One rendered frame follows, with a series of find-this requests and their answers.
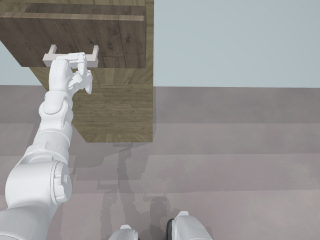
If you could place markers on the robot left forearm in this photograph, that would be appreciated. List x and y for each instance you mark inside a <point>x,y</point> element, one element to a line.
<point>53,137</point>

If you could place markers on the left robot upper arm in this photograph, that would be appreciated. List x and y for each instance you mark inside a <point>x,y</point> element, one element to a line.
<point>34,193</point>

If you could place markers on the handle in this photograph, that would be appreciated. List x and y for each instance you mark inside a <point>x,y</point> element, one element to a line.
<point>92,60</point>

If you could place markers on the robot left hand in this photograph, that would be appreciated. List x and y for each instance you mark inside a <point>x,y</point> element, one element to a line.
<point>62,78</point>

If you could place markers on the right robot thigh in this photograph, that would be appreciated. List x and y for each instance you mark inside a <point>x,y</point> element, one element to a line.
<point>187,227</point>

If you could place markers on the cabinet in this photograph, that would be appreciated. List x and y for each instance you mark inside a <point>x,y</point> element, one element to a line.
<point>120,106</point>

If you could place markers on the drawer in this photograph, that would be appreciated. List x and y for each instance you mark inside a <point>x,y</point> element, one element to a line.
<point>119,31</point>

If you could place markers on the robot right shin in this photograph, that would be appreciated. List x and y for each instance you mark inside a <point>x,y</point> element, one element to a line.
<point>182,213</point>

